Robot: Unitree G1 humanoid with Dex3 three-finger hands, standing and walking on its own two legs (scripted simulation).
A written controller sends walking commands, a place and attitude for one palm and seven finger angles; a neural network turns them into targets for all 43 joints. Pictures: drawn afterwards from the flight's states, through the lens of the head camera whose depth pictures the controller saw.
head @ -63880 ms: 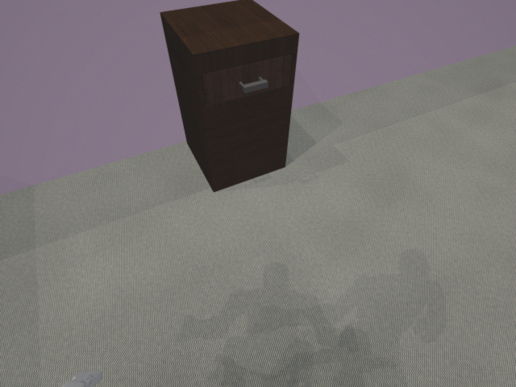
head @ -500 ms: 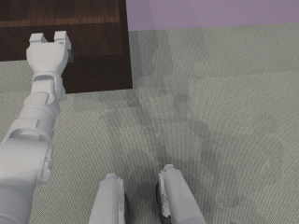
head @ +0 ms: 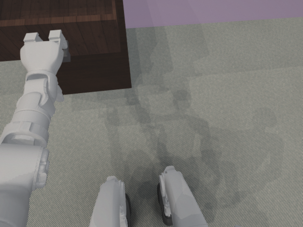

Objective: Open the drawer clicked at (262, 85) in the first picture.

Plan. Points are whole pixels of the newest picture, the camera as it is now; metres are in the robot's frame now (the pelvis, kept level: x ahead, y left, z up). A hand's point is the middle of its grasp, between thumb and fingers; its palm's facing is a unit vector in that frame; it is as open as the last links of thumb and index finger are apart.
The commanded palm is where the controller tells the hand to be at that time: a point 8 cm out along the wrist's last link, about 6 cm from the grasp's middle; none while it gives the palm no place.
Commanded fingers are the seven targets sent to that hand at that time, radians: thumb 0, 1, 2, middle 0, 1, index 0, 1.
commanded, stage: lift the fingers back up to retry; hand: left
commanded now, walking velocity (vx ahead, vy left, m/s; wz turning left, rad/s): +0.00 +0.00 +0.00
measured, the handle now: (49, 51) +0.60 +0.23 -0.03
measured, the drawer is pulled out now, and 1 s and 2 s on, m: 0.13 0.13 0.13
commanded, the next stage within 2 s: re-aim the fingers above the handle in 0.54 s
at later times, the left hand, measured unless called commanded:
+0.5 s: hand (40, 62) +0.52 +0.22 +0.03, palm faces -0.09 -0.03 -1.00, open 13.8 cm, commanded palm +0.51 +0.21 +0.08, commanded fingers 0.00 -0.50 0.30 -0.30 -1.20 -0.30 -1.20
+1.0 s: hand (44, 62) +0.52 +0.21 +0.03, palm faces -0.08 -0.02 -1.00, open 13.8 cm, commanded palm +0.51 +0.21 +0.08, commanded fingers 0.00 -0.50 0.30 -0.30 -1.20 -0.30 -1.20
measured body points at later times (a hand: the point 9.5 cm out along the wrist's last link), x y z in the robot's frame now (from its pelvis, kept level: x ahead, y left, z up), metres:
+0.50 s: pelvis +0.05 +0.00 +0.07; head +0.20 +0.01 +0.50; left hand +0.52 +0.22 +0.09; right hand +0.08 -0.27 -0.06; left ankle +0.03 +0.10 -0.58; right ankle +0.07 -0.11 -0.58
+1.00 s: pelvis +0.05 +0.00 +0.07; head +0.19 +0.00 +0.49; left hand +0.52 +0.21 +0.09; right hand +0.07 -0.27 -0.07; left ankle +0.03 +0.10 -0.58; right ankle +0.07 -0.11 -0.58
